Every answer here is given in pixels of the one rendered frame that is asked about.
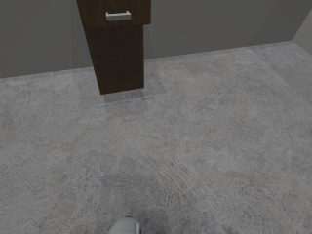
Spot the drawer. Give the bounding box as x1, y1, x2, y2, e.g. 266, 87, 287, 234
77, 0, 151, 30

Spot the left robot shin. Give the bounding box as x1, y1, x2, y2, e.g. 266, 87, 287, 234
124, 214, 134, 218

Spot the cabinet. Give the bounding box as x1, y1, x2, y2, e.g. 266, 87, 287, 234
76, 0, 144, 95

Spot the handle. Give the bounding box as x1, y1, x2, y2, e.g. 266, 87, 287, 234
105, 11, 132, 21

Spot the left robot thigh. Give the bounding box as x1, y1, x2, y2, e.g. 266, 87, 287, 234
107, 217, 140, 234

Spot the right robot hand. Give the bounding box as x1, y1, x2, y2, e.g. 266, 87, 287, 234
222, 223, 244, 234

